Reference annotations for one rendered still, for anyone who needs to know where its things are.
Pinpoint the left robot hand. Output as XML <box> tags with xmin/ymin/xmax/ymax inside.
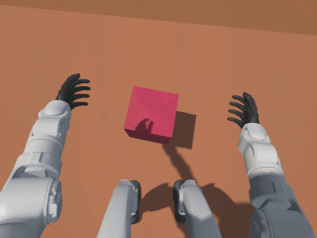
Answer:
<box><xmin>55</xmin><ymin>73</ymin><xmax>91</xmax><ymax>111</ymax></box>

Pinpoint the robot right shin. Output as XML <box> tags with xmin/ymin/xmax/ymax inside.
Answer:
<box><xmin>177</xmin><ymin>179</ymin><xmax>202</xmax><ymax>215</ymax></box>

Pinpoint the robot left shin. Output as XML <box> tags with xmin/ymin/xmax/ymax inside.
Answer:
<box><xmin>113</xmin><ymin>179</ymin><xmax>137</xmax><ymax>215</ymax></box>

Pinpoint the right robot hand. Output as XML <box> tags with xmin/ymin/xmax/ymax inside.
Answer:
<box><xmin>227</xmin><ymin>92</ymin><xmax>260</xmax><ymax>130</ymax></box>

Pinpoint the right robot upper arm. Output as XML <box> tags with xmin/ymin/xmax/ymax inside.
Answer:
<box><xmin>249</xmin><ymin>207</ymin><xmax>314</xmax><ymax>238</ymax></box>

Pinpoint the robot shin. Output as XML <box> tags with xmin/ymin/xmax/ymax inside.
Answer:
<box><xmin>113</xmin><ymin>179</ymin><xmax>137</xmax><ymax>215</ymax></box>
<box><xmin>177</xmin><ymin>179</ymin><xmax>202</xmax><ymax>215</ymax></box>

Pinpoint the carton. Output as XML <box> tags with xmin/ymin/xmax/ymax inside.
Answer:
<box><xmin>124</xmin><ymin>85</ymin><xmax>179</xmax><ymax>144</ymax></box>

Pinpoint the robot left forearm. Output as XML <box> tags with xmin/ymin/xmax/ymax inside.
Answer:
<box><xmin>0</xmin><ymin>100</ymin><xmax>71</xmax><ymax>201</ymax></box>

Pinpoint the robot right forearm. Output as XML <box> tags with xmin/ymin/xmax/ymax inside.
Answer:
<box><xmin>238</xmin><ymin>123</ymin><xmax>315</xmax><ymax>238</ymax></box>

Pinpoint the left robot upper arm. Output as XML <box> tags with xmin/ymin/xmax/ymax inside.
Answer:
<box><xmin>0</xmin><ymin>177</ymin><xmax>62</xmax><ymax>238</ymax></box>

